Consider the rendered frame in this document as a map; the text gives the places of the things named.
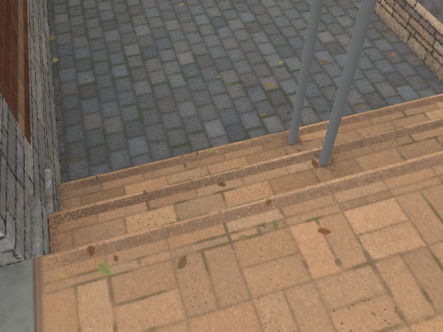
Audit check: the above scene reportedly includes stairs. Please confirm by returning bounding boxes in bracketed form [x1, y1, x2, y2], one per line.
[48, 93, 443, 254]

